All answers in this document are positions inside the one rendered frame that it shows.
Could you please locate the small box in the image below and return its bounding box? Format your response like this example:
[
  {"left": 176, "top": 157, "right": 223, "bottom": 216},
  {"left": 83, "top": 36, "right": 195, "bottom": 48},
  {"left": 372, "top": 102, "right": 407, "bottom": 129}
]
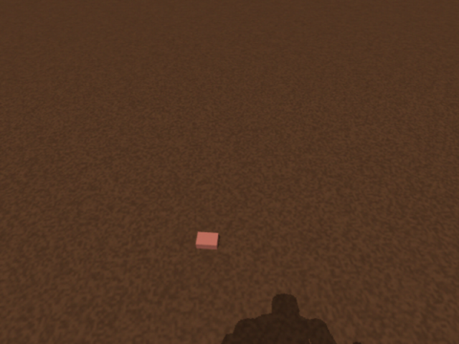
[{"left": 196, "top": 231, "right": 219, "bottom": 249}]

